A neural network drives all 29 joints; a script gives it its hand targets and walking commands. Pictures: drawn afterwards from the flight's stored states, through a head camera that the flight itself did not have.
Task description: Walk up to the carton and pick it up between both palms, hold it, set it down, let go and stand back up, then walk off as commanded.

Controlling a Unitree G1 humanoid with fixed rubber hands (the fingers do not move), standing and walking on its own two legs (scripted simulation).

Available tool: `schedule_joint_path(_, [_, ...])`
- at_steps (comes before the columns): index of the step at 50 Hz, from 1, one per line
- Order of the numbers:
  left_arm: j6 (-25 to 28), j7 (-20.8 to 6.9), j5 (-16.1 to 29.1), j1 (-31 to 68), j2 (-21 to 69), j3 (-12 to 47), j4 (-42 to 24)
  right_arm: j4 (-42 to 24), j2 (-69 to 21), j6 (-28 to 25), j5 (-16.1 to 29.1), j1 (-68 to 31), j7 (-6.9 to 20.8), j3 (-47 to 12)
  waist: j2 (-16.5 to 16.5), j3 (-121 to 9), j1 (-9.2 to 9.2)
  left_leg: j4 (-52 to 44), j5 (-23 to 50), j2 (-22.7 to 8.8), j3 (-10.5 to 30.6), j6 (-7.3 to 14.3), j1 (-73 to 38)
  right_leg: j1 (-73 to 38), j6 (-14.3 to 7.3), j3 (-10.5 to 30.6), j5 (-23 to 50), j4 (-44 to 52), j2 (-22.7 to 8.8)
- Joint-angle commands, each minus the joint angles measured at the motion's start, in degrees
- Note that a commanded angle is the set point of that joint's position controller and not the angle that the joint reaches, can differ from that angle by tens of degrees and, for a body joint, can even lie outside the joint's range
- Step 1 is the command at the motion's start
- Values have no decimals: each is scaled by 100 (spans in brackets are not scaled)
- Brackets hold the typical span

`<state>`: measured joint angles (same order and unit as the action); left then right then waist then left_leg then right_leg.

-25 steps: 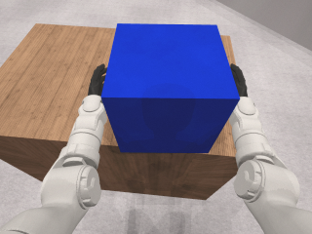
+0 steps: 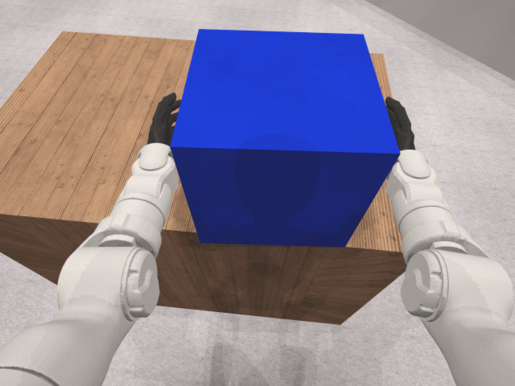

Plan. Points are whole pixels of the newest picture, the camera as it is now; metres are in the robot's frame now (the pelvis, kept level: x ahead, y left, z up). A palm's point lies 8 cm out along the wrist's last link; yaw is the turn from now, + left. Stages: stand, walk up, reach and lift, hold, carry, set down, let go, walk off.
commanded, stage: set down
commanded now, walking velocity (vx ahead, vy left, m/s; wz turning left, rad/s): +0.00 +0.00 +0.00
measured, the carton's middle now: (276, 145) +0.50 +0.02 +0.04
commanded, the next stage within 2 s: none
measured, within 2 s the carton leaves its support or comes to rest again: neither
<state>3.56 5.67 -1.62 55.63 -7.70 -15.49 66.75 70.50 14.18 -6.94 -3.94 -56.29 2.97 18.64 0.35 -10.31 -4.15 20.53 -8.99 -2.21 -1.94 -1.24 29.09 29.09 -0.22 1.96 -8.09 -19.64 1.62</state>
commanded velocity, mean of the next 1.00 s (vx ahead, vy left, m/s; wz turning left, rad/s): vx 0.00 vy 0.00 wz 0.00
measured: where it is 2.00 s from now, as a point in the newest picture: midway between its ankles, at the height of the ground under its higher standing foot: outside the picture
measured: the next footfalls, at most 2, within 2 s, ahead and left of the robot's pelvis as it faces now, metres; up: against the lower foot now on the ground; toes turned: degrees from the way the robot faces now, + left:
none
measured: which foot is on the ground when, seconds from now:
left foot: down 0.00-1.00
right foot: down 0.00-1.00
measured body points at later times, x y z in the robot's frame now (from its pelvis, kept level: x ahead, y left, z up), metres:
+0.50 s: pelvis -0.02 -0.01 -0.01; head +0.06 -0.01 +0.43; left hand +0.44 +0.22 +0.08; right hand +0.48 -0.22 +0.11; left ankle -0.01 +0.13 -0.74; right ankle -0.01 -0.11 -0.74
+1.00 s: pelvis -0.04 -0.02 -0.01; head +0.02 -0.02 +0.44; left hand +0.39 +0.22 +0.07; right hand +0.41 -0.24 +0.09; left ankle -0.01 +0.13 -0.74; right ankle -0.01 -0.11 -0.74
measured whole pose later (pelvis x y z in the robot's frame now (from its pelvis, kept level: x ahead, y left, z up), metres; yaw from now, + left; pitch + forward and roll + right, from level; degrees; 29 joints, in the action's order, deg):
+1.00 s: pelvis -0.04 -0.02 -0.01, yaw +2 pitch +15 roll +0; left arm -2.5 2.6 16.7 44.1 -18.8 -1.0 54.7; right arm 54.1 24.1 1.9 24.3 -44.1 0.8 -4.4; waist 0.0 -9.3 -0.5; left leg 27.3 -9.1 -3.0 1.2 -2.8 32.8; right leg 32.5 -2.2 -1.1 -9.8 -27.6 2.5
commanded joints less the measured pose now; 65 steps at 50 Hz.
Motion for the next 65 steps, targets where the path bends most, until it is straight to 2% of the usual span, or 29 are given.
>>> schedule_joint_path(1, [351,348,680,3644,-1074,816,-1073,-1011,1394,-199,1117,-3541,-80,-963,62,-5034,14,624,2540,141,-388,-259,-1558,-2154,269,-442,3514,-602,124])
schedule_joint_path(5, [-152,420,1190,3498,-1693,1017,-821,-671,2203,256,1963,-3551,-205,-1441,210,-5031,3,913,2995,83,-219,-301,-1825,-1874,193,-389,3536,-608,301])
schedule_joint_path(6, [-211,417,1418,3798,-1370,1504,-794,-517,2078,352,2037,-3653,-180,-1514,67,-4824,260,891,2704,58,-147,-339,-1947,-1339,143,-520,2897,-481,332])
schedule_joint_path(8, [-394,379,1654,3255,-1368,1626,-1489,-569,2216,426,2452,-3080,-114,-1797,-392,-4817,163,1092,3472,-14,-29,-454,-2432,-1103,45,-523,3078,-484,328])
schedule_joint_path(9, [-421,370,1692,2995,-1422,1611,-1106,-585,2252,467,2490,-3015,-62,-1950,-98,-4556,-5,1077,3488,3,-47,-413,-2477,-988,63,-493,3161,-460,361])
schedule_joint_path(13, [-274,192,1864,3432,-990,1980,-471,-53,1827,568,2654,-3415,101,-2174,61,-3667,119,751,1951,37,-47,-263,-1518,-675,100,-439,1914,-384,166])
schedule_joint_path(14, [-364,229,1707,2972,-1469,1836,-1432,-427,2403,468,2874,-2868,70,-2141,-314,-4364,170,876,2917,-4,-81,-368,-2167,-860,51,-473,2860,-517,253])
schedule_joint_path(17, [-145,201,1750,3347,-1737,1529,-1114,-1000,2177,289,2889,-3275,71,-2195,-113,-4560,-191,1026,2841,107,-106,-286,-1604,-988,128,-389,2889,-663,213])
schedule_joint_path(25, [-52,116,1788,3706,-2130,1394,-1052,-1024,2273,425,2602,-3482,-46,-1889,135,-5022,106,953,1941,174,-76,-182,-1015,-1214,209,-315,2519,-795,150])
schedule_joint_path(27, [-173,57,1750,2863,-2160,1228,-2128,-1860,2324,333,2707,-2753,-131,-2142,249,-5889,123,1048,2809,194,-130,-156,-1362,-2126,276,-257,3825,-958,202])
schedule_joint_path(32, [-385,-120,1564,2653,-2017,1102,-2076,-1812,2302,529,2337,-2443,-246,-1758,371,-4949,515,782,1790,225,-12,-19,-597,-2357,310,-133,2717,-850,95])
schedule_joint_path(33, [-241,-99,1717,3552,-2122,1092,-1373,-1871,2077,594,2248,-3352,-259,-1847,595,-4652,314,770,1034,332,-148,35,-18,-1988,359,-50,1558,-825,58])
schedule_joint_path(34, [-230,-111,1773,2387,-2130,1145,-2069,-2429,2157,532,2418,-2245,-263,-1875,578,-4974,403,782,1684,252,-44,77,-394,-2494,334,-19,2427,-932,63])
schedule_joint_path(36, [-186,-104,1822,2654,-2126,1364,-2062,-2386,2232,463,2519,-2556,-265,-1731,185,-4833,337,812,1564,283,-102,-13,-653,-2132,253,-166,2051,-860,72])
schedule_joint_path(39, [-284,-148,1711,2260,-2159,1067,-1805,-2307,2080,531,2697,-2172,-240,-2090,436,-4228,126,730,1549,321,-102,52,-448,-2398,306,-57,1902,-820,84])
schedule_joint_path(46, [-344,-297,1691,1028,-2020,1270,-2566,-2649,2147,472,2915,-771,-186,-2096,-6,-3620,348,605,1611,269,81,9,-1158,-2222,202,-150,1892,-665,81])
schedule_joint_path(48, [-181,-354,1934,2668,-2300,1265,-1458,-2550,2118,661,2613,-2311,-230,-1811,291,-3196,378,613,420,357,-24,140,-120,-1535,249,-23,193,-558,-6])
schedule_joint_path(49, [-432,-328,1945,767,-2082,1293,-2935,-3065,2156,675,2921,-751,-172,-2017,264,-3157,427,541,1428,218,174,120,-935,-2351,209,10,1332,-647,28])
schedule_joint_path(52, [-297,-263,1823,642,-2154,1282,-3367,-3038,2172,551,2829,-163,-93,-1844,48,-3344,579,607,1308,234,238,49,-1220,-1929,117,-127,1277,-581,72])
schedule_joint_path(53, [-251,-314,2010,1577,-2193,1403,-2382,-3102,2028,619,2771,-1272,-135,-1939,185,-3056,420,621,787,315,30,126,-755,-1498,149,-148,572,-535,46])
schedule_joint_path(54, [-431,-290,1856,272,-2181,1274,-3668,-3528,2350,563,2911,-31,-82,-1781,31,-3216,589,544,1425,197,235,79,-1441,-1963,108,-142,1390,-535,103])
schedule_joint_path(55, [-251,-329,2032,2283,-2371,1318,-1809,-2560,1998,734,2496,-2042,-138,-1545,-19,-2753,546,497,-168,368,2,90,-358,-1122,125,-62,-403,-425,-57])
schedule_joint_path(56, [-293,-293,2155,1210,-2206,1506,-2603,-3064,2031,697,2738,-984,-69,-1700,-73,-2954,476,556,548,262,138,63,-654,-1737,58,8,57,-544,-19])
schedule_joint_path(57, [-249,-274,2119,874,-1953,1680,-3435,-3070,2071,569,2599,-407,-33,-1380,-125,-3516,763,528,832,227,202,-1,-1141,-1704,15,-134,600,-539,103])
schedule_joint_path(59, [-247,-233,1831,-439,-2017,1274,-4460,-3926,2101,316,2939,655,-13,-1868,-208,-3715,380,629,1934,218,241,-43,-1846,-2160,95,-252,2203,-658,137])
schedule_joint_path(60, [-329,-288,1807,1369,-2471,1108,-3056,-3190,2055,440,2652,-770,-92,-1653,-296,-3364,393,686,1042,356,75,-35,-1102,-1476,100,-158,1127,-499,36])
schedule_joint_path(62, [-543,-301,1520,-716,-2067,1063,-4194,-3561,2360,426,2773,776,-51,-1599,-293,-3111,470,480,1791,227,241,-13,-1801,-2308,64,-226,1956,-433,98])
schedule_joint_path(63, [-601,-417,1745,872,-2276,1015,-2754,-2932,2124,619,2551,-711,-111,-1567,-92,-2476,501,449,814,331,47,28,-925,-1952,156,-48,865,-360,0])
schedule_joint_path(65, [-536,-396,1859,-481,-1937,1181,-3694,-3848,1953,510,2815,303,-29,-1847,228,-2846,371,425,1318,247,199,89,-1153,-2563,99,-13,1124,-482,85])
